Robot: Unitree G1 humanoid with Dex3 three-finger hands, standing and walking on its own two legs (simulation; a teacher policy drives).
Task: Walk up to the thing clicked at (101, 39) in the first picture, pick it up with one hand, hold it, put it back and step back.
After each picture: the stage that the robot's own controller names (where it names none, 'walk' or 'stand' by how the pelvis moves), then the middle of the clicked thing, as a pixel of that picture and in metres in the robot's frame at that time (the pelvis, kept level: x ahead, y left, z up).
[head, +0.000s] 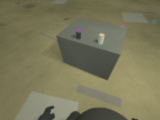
stand; (101, 39) +0.92 -0.07 -0.09
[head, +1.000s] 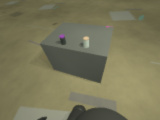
walk; (86, 42) +0.81 +0.14 -0.07
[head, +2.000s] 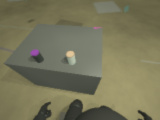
stand; (71, 58) +0.48 +0.21 -0.05
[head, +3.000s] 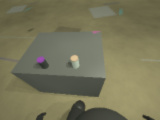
walk; (75, 62) +0.49 +0.18 -0.08
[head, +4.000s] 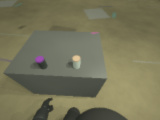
stand; (76, 62) +0.48 +0.15 -0.07
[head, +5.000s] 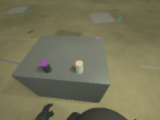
stand; (79, 67) +0.46 +0.13 -0.09
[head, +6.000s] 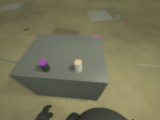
stand; (78, 66) +0.46 +0.14 -0.09
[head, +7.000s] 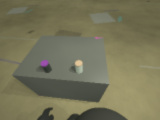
stand; (79, 66) +0.46 +0.14 -0.09
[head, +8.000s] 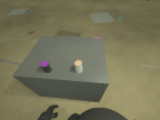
stand; (78, 66) +0.46 +0.15 -0.09
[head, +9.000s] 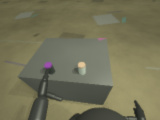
rise first; (81, 68) +0.45 +0.14 -0.09
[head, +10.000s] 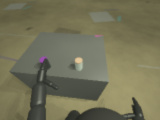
go down; (78, 64) +0.48 +0.13 -0.08
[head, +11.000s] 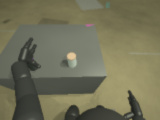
go down; (72, 60) +0.46 +0.14 -0.03
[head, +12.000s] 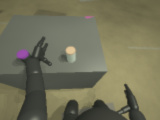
close in; (71, 54) +0.47 +0.13 -0.01
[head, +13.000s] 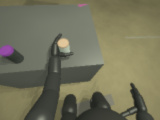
close; (64, 48) +0.49 +0.14 +0.02
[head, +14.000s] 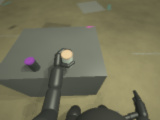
lift; (67, 59) +0.40 +0.16 +0.09
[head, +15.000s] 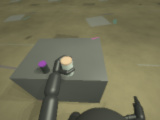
lift; (67, 66) +0.32 +0.17 +0.12
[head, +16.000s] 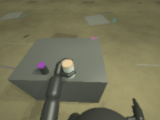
hold; (68, 69) +0.32 +0.16 +0.10
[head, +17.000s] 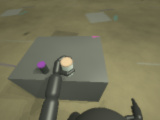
hold; (67, 67) +0.32 +0.17 +0.10
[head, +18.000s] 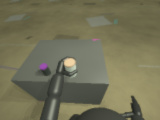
crouch; (70, 68) +0.32 +0.15 +0.11
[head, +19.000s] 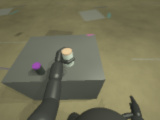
crouch; (68, 57) +0.41 +0.16 +0.10
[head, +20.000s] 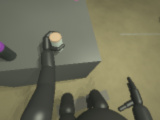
lower; (56, 42) +0.52 +0.16 +0.02
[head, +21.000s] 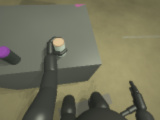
lower; (59, 47) +0.50 +0.16 +0.02
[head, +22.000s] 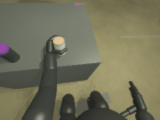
lower; (60, 46) +0.50 +0.15 +0.02
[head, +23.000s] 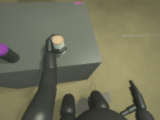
lower; (59, 45) +0.51 +0.16 +0.02
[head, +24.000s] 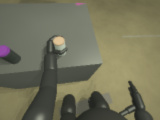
loosen; (60, 46) +0.50 +0.16 +0.02
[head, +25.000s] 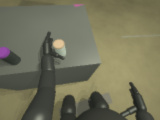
withdraw; (60, 49) +0.49 +0.15 +0.01
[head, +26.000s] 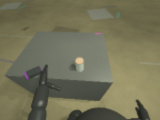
sink last; (79, 64) +0.45 +0.13 -0.04
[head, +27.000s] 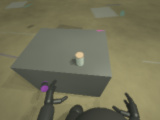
stand; (79, 59) +0.49 +0.14 -0.04
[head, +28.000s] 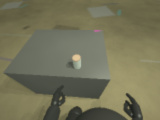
stand; (76, 62) +0.46 +0.15 -0.03
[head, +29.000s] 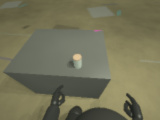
stand; (77, 61) +0.46 +0.14 -0.03
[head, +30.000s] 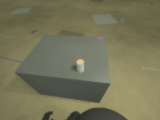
stand; (80, 65) +0.47 +0.13 -0.08
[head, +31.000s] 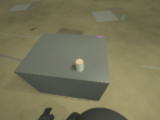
stand; (79, 65) +0.47 +0.14 -0.09
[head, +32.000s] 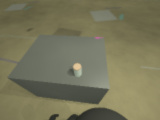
stand; (77, 70) +0.41 +0.15 -0.09
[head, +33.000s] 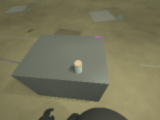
walk; (78, 66) +0.46 +0.14 -0.09
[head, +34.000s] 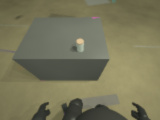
walk; (80, 45) +0.61 +0.15 -0.07
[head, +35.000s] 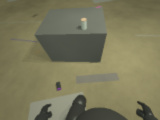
walk; (83, 24) +0.99 +0.20 -0.06
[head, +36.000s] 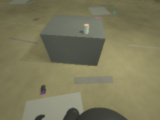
walk; (86, 29) +1.09 +0.12 -0.07
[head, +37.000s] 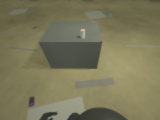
stand; (82, 34) +1.07 +0.17 -0.09
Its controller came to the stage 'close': yes
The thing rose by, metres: 0.20
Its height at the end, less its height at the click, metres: +0.00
